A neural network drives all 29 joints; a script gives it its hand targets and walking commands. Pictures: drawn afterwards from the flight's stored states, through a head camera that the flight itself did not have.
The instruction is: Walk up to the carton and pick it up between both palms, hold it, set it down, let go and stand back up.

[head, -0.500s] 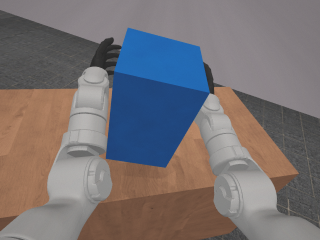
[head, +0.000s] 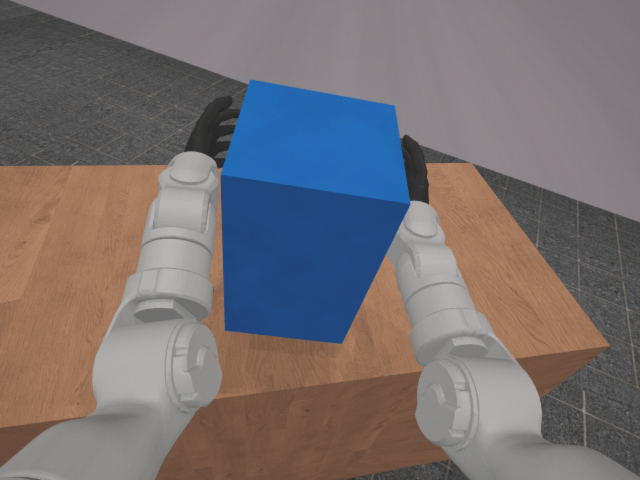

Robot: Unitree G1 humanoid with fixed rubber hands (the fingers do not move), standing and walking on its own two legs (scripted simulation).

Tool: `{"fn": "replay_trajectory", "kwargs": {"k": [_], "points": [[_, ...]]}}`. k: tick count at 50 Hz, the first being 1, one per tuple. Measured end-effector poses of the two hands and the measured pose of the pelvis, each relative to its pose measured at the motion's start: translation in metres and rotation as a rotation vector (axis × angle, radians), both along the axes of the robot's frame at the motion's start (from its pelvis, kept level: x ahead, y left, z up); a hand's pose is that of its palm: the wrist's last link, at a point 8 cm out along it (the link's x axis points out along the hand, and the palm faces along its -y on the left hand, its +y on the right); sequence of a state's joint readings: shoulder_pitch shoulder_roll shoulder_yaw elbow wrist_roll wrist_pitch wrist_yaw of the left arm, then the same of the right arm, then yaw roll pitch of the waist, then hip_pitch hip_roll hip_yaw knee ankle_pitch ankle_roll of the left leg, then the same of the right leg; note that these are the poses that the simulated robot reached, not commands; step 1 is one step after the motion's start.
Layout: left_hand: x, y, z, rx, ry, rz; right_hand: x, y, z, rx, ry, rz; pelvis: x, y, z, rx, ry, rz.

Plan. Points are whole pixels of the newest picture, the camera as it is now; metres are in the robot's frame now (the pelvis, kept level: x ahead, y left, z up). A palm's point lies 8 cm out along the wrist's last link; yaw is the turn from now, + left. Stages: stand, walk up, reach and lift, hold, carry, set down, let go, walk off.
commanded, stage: set down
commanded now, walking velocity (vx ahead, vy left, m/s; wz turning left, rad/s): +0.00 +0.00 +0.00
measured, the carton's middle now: (301, 228) +0.39 +0.02 +0.12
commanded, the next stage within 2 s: none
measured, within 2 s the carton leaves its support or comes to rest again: rests again in 1.22 s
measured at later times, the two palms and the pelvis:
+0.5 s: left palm (207, 184) +0.44 +0.14 +0.15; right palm (402, 216) +0.40 -0.12 +0.14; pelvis +0.01 +0.00 +0.00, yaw -1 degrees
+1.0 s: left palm (208, 199) +0.43 +0.14 +0.12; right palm (400, 230) +0.40 -0.12 +0.12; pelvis +0.00 +0.00 +0.00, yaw -1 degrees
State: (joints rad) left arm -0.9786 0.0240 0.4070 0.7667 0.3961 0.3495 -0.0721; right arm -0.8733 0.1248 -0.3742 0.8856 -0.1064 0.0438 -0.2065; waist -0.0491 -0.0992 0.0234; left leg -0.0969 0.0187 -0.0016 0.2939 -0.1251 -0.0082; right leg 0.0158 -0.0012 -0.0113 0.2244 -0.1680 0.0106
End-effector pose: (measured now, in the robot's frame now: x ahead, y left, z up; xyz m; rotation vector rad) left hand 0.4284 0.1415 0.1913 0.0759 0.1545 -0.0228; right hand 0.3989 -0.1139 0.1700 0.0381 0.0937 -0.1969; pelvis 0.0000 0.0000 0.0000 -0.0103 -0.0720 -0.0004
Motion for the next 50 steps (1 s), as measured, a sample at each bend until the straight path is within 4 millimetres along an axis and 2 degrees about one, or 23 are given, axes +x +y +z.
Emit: {"fn": "replay_trajectory", "kwargs": {"k": [18,50], "points": [[0.008,0.001,-0.039,-0.012,0.058,-0.01,0.005,-0.001,-0.026,-0.013,0.027,-0.008,0.006,0.003,0.0,0.0,0.029,-0.006],[0.004,-0.001,-0.067,-0.027,0.084,-0.018,-0.001,-0.002,-0.051,-0.024,0.032,-0.014,0.003,0.004,0.0,0.002,0.056,-0.016]]}}
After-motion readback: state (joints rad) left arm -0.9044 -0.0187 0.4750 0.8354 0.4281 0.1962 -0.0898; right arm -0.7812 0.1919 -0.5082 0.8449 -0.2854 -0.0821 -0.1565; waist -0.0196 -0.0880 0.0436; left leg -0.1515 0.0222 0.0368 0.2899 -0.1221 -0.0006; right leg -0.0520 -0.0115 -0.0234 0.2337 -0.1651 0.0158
